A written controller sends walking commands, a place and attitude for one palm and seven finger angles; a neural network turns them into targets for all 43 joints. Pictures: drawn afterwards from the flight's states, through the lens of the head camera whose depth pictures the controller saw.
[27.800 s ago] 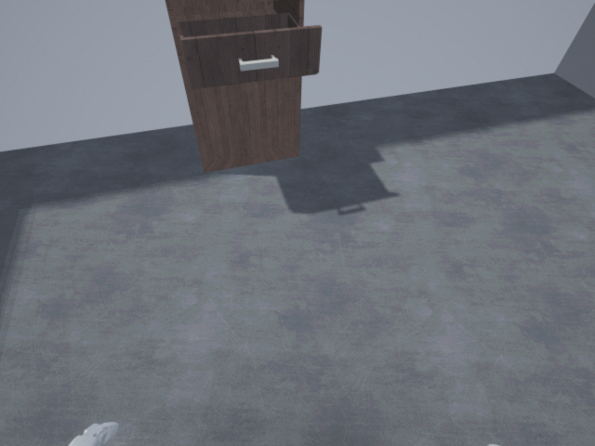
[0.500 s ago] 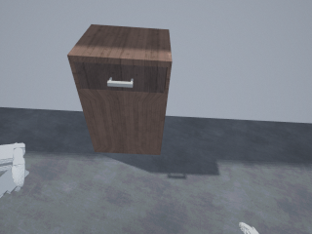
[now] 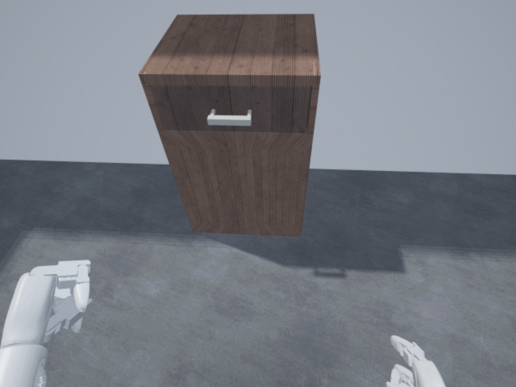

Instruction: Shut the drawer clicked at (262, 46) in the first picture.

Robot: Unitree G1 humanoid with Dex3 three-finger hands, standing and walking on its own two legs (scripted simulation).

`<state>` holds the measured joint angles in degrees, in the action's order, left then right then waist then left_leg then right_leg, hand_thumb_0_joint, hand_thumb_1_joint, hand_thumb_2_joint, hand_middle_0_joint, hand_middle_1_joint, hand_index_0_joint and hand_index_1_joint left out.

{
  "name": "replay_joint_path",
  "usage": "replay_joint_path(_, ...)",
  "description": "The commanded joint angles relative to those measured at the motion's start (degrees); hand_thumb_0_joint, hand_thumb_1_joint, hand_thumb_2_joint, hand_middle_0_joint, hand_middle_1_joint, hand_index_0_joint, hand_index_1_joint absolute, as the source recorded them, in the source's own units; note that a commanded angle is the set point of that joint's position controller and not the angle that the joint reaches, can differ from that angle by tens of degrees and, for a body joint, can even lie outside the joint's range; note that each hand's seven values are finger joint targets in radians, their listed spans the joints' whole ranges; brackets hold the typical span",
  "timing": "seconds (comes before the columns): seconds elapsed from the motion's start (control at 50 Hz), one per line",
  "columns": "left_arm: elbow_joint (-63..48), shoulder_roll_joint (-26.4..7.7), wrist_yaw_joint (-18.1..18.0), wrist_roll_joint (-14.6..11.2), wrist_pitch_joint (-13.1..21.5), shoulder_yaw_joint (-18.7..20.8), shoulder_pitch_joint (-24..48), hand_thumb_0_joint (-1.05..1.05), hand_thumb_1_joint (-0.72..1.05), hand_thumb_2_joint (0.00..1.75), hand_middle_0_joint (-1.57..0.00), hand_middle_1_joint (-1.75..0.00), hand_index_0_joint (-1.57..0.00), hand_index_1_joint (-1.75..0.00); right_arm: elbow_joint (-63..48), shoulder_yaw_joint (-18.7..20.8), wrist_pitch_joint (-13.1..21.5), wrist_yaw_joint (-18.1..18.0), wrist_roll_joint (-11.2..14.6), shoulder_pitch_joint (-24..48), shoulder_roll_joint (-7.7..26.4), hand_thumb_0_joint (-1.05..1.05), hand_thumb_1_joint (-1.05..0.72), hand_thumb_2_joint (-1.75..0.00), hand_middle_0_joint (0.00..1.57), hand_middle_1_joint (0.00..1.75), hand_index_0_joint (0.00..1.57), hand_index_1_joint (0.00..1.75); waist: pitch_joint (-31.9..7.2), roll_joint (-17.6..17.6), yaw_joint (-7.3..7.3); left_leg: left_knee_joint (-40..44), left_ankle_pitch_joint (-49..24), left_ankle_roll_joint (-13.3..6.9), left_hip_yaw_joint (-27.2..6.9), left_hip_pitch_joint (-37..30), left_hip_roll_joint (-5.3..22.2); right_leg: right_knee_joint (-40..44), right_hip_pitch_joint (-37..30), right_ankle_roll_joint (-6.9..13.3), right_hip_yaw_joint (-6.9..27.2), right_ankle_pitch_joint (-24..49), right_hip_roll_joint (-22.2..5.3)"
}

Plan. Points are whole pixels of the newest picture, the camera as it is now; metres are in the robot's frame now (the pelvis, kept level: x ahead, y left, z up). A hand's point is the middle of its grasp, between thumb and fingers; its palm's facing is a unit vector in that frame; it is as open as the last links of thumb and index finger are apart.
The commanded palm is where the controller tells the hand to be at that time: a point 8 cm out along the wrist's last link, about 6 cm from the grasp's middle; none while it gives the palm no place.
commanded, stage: let the arm hang, fingers relaxed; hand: left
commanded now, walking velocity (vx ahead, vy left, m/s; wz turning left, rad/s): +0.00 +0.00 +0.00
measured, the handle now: (230, 116) +0.85 +0.15 -0.08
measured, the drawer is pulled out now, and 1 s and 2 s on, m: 0.00 0.00 0.00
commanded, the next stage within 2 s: look to check the result in 1.02 s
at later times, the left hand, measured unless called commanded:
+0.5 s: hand out of the picture -0.02 +0.22 -0.16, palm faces +0.00 -0.96 -0.26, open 5.3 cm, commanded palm none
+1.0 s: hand out of the picture +0.01 +0.18 -0.16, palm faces +0.00 -0.98 -0.19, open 7.3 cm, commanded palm none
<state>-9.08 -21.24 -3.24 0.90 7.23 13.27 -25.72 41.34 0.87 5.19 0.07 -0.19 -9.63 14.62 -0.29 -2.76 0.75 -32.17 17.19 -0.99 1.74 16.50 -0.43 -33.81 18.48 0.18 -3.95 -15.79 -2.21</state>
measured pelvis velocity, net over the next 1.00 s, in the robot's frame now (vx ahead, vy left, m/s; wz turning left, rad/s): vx -0.01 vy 0.00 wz -0.02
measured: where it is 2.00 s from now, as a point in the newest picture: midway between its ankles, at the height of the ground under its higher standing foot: outside the picture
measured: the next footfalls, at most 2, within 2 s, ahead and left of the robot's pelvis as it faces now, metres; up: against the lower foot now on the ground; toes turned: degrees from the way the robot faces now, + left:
none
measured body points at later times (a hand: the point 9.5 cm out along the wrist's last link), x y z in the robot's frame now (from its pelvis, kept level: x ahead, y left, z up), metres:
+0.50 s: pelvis -0.01 +0.01 +0.01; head +0.01 +0.01 +0.46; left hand -0.02 +0.27 -0.14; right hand +0.00 -0.23 -0.15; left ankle -0.01 +0.11 -0.73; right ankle +0.01 -0.12 -0.73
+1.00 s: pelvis -0.01 +0.00 +0.01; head +0.00 +0.00 +0.46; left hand +0.01 +0.23 -0.15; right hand -0.03 -0.21 -0.15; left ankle -0.01 +0.11 -0.73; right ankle +0.01 -0.12 -0.73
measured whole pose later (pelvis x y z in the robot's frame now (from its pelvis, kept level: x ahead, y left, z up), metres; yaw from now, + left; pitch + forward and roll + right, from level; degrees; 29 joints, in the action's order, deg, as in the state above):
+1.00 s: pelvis -0.01 +0.00 +0.01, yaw -1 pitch -1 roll +0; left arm 65.0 -9.1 -1.5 0.3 -0.2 0.4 -13.5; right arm 65.3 0.4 0.1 -1.9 -0.9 -17.5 7.6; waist 2.1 -0.3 -0.6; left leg -23.3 12.9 -1.2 2.7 9.1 -0.3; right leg -23.3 10.7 -0.1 -3.0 -11.3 -1.5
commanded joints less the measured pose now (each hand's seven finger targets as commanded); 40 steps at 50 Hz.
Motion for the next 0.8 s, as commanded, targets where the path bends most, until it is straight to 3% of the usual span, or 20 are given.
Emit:
replay_joint_path(0.0, 22.2, 1.1, 3.2, 1.4, -5.9, -7.8, 2.9, 0.0, 0.9, 0.9, -1.2, -1.38, -1.2, -1.38, -2.9, 2.5, -1.0, 0.4, -0.5, -0.3, 7.5, 0.0, -0.9, -0.9, 0.2, 0.3, 0.2, 0.3, -7.5, 11.5, -0.87, 0.7, -24.2, -2.6, -6.5, 0.5, 7.0, 0.5, -6.2, 1.4, 4.2, 19.1, -4.0)
replay_joint_path(0.02, 25.4, 0.0, 3.2, 1.4, -6.0, -7.9, 4.2, 0.0, 0.9, 0.9, -1.16, -1.34, -1.16, -1.34, -2.6, 2.3, -1.5, 0.2, -0.7, -0.5, 7.3, 0.0, -0.9, -0.9, 0.2, 0.3, 0.2, 0.3, -8.0, 14.9, -0.94, 0.2, -21.5, -2.3, -6.0, 0.1, 5.7, 1.8, -7.7, 2.1, 5.5, 22.5, -5.2)
replay_joint_path(0.06, 33.0, -1.4, 2.9, 1.2, -6.2, -8.2, 7.2, 0.0, 0.9, 0.9, -1.08, -1.25, -1.08, -1.25, -1.2, 2.4, -2.6, -0.2, -1.0, -0.6, 7.8, 0.0, -0.9, -0.9, 0.2, 0.3, 0.2, 0.3, -9.1, 17.5, -1.12, -0.2, -21.4, -1.6, -4.5, -2.4, 4.1, 2.4, -9.2, 3.3, 6.5, 28.0, -6.7)
replay_joint_path(0.08, 36.4, -1.6, 2.6, 1.1, -6.6, -8.6, 8.3, 0.0, 0.9, 0.9, -1.04, -1.21, -1.04, -1.21, -0.2, 2.3, -3.0, -0.2, -1.1, -0.5, 7.9, 0.0, -0.9, -0.9, 0.2, 0.3, 0.2, 0.3, -8.4, 14.1, -1.2, 1.2, -22.0, -1.4, -5.0, -3.3, 4.3, 2.2, -8.4, 3.3, 6.2, 25.9, -6.3)
replay_joint_path(0.12, 42.2, -1.0, 2.4, 0.5, -7.2, -9.7, 10.3, 0.0, 0.9, 0.9, -0.96, -1.12, -0.96, -1.12, 2.0, 1.5, -3.6, -0.4, -1.3, 0.7, 7.3, 0.0, -0.9, -0.9, 0.2, 0.3, 0.2, 0.3, -5.3, 1.7, -0.83, 5.8, -22.4, -1.8, -6.4, -3.3, 5.7, 3.5, -7.7, 1.8, 5.7, 16.2, -4.2)
replay_joint_path(0.16, 47.8, -0.4, 2.3, 0.2, -7.6, -10.4, 10.5, 0.0, 0.9, 0.9, -0.88, -1.04, -0.88, -1.04, 4.2, 0.7, -4.1, -0.5, -1.2, 1.6, 6.2, 0.0, -0.9, -0.9, 0.2, 0.3, 0.2, 0.3, -3.0, -5.7, -0.13, 9.2, -17.9, -2.1, -7.0, -1.3, 6.1, 6.1, -8.8, 0.9, 5.3, 7.7, -3.0)
replay_joint_path(0.26, 58.0, 0.7, 2.4, 0.0, -7.6, -11.2, 9.9, 0.0, 0.9, 0.9, -0.68, -0.82, -0.68, -0.82, 9.0, 0.5, -5.1, -0.9, -1.0, -1.1, 4.4, 0.0, -0.9, -0.9, 0.2, 0.3, 0.2, 0.3, 0.0, -10.2, -0.26, 13.1, -1.7, -1.5, -7.1, 0.6, 5.5, 12.0, -9.5, 1.8, 5.3, 1.6, -2.9)
replay_joint_path(0.3, 60.5, 0.7, 2.5, 0.0, -7.3, -11.3, 10.4, 0.0, 0.9, 0.9, -0.6, -0.73, -0.6, -0.73, 10.5, 0.7, -5.2, -1.0, -0.8, -2.9, 4.6, 0.0, -0.9, -0.9, 0.2, 0.3, 0.2, 0.3, 0.2, -4.9, -0.53, 13.2, -1.3, -1.5, -7.2, -0.6, 6.0, 13.6, -9.2, 2.0, 5.5, 1.8, -3.2)
replay_joint_path(0.42, 66.6, 1.2, 2.3, -0.2, -6.9, -11.9, 10.4, 0.0, 0.9, 0.9, -0.36, -0.47, -0.36, -0.47, 15.0, 0.9, -4.9, -1.3, -0.5, -6.7, 4.3, 0.0, -0.9, -0.9, 0.2, 0.3, 0.2, 0.3, 1.6, 2.0, -0.87, 14.1, -4.2, -1.8, -7.2, -3.3, 6.6, 14.6, -7.6, 2.0, 5.1, 2.6, -3.7)
replay_joint_path(0.5, 69.3, 2.0, 2.0, -0.3, -6.9, -12.2, 9.5, 0.0, 0.9, 0.9, -0.2, -0.3, -0.2, -0.3, 17.5, 0.7, -4.8, -1.5, -0.5, -8.2, 3.3, 0.0, -0.9, -0.9, 0.2, 0.3, 0.2, 0.3, 2.3, 3.6, -0.83, 14.1, -6.0, -1.8, -6.5, -4.4, 6.6, 14.6, -7.0, 1.9, 5.0, 3.3, -3.8)
replay_joint_path(0.72, 72.2, 4.5, 1.5, -0.3, -7.0, -12.2, 8.6, 0.0, 0.9, 0.9, -0.2, -0.3, -0.2, -0.3, 21.8, 0.2, -4.7, -1.7, -0.6, -10.5, -0.5, 0.0, -0.9, -0.9, 0.2, 0.3, 0.2, 0.3, 5.5, 2.9, -0.67, 15.0, -5.9, -1.5, -5.4, -3.5, 6.0, 14.8, -6.3, 1.6, 5.2, 2.8, -3.7)
replay_joint_path(0.78, 72.2, 4.6, 1.4, -0.3, -6.8, -11.9, 8.5, 0.0, 0.9, 0.9, -0.2, -0.3, -0.2, -0.3, 22.1, 0.4, -4.5, -1.9, -0.5, -11.2, -0.6, 0.0, -0.9, -0.9, 0.2, 0.3, 0.2, 0.3, 4.1, 1.9, -0.64, 14.5, -8.6, -1.5, -5.3, -4.1, 6.0, 14.3, -7.4, 1.6, 5.3, 4.7, -3.6)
